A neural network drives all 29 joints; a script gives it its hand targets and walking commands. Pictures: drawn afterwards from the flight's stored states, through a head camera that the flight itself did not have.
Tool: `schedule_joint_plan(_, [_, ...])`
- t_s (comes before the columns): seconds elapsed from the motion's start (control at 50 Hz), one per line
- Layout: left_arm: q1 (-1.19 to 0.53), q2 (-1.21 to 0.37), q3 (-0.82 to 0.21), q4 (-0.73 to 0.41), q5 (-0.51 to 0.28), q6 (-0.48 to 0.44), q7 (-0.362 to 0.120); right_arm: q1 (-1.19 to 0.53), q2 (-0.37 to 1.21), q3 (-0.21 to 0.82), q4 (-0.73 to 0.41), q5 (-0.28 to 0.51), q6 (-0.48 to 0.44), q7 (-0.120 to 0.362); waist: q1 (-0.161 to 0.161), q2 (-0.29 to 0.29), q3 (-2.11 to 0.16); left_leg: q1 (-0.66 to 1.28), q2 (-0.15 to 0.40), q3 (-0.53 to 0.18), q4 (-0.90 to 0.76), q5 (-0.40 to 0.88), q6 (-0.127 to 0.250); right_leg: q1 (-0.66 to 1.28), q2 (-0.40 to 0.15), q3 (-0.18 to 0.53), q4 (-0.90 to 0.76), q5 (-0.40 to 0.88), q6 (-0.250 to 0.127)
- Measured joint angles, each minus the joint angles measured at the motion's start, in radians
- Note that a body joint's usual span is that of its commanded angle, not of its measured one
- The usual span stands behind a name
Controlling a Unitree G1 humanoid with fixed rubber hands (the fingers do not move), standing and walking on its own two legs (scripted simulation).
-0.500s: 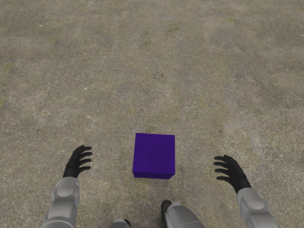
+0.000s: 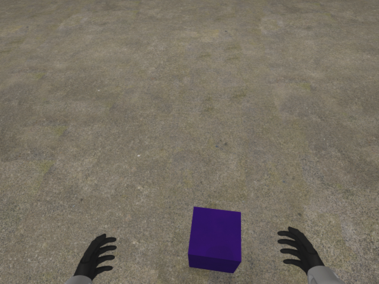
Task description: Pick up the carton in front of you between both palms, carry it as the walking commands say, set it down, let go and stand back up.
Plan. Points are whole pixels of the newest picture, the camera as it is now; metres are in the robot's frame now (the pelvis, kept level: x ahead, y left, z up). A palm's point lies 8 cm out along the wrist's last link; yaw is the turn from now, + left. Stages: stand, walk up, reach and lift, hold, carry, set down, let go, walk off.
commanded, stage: let go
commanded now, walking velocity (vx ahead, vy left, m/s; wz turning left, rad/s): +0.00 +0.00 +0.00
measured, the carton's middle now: (214, 240) +0.38 -0.08 -0.65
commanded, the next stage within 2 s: stand in 0.20 s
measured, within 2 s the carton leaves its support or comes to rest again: neither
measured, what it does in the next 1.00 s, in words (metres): stands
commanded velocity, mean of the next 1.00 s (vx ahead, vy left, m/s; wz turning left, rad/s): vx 0.00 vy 0.00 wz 0.00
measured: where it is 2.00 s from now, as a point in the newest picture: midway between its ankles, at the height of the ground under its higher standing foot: outside the picture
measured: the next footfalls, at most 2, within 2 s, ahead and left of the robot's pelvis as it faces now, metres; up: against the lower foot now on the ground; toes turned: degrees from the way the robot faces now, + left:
none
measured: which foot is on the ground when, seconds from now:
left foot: down 0.00-1.00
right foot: down 0.00-1.00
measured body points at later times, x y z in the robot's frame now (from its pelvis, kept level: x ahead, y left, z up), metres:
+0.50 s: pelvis +0.03 -0.02 -0.02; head +0.04 -0.04 +0.43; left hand +0.14 +0.24 -0.13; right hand +0.09 -0.31 -0.13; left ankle -0.06 +0.12 -0.74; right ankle +0.01 -0.14 -0.74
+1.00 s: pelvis +0.04 -0.03 -0.03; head +0.05 -0.04 +0.42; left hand +0.16 +0.22 -0.15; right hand +0.04 -0.31 -0.15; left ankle -0.06 +0.12 -0.74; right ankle +0.01 -0.14 -0.74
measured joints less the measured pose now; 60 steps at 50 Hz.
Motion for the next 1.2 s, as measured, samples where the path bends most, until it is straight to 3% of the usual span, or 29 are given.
schedule_joint_plan(0.2, [-0.008,-0.007,-0.016,0.039,-0.004,-0.01,0.036,0.01,-0.017,0.011,-0.035,0.005,0.077,-0.046,-0.004,-0.01,-0.019,-0.002,0.014,0.013,0.036,-0.023,-0.013,-0.018,0.018,0.011,0.057,-0.027,-0.013])
schedule_joint_plan(0.32, [0.069,0.027,-0.006,0.193,0.031,-0.101,0.069,0.057,-0.062,0.01,0.11,-0.029,-0.103,-0.087,-0.003,0.019,-0.115,-0.1,0.041,0.053,0.105,-0.069,-0.024,-0.134,0.048,0.041,0.127,-0.058,-0.013])
schedule_joint_plan(0.48, [0.125,0.044,0.002,0.305,0.023,-0.142,0.069,0.124,-0.095,0.008,0.23,-0.008,-0.155,-0.104,-0.011,0.017,-0.146,-0.137,0.059,0.091,0.161,-0.134,-0.034,-0.209,0.076,0.074,0.229,-0.125,-0.032])
schedule_joint_plan(0.74, [0.095,0.026,-0.02,0.322,0.016,-0.108,0.095,0.151,-0.077,0.039,0.28,0.006,-0.116,-0.127,-0.027,-0.008,-0.164,-0.126,0.073,0.135,0.209,-0.195,-0.043,-0.24,0.103,0.11,0.329,-0.195,-0.046])
schedule_joint_plan(1.2, [0.107,0.037,-0.03,0.368,0.017,-0.076,0.107,0.169,-0.074,0.042,0.382,0.0,-0.083,-0.124,-0.021,-0.019,-0.117,-0.083,0.066,0.19,0.174,-0.172,-0.036,-0.23,0.11,0.163,0.33,-0.172,-0.041])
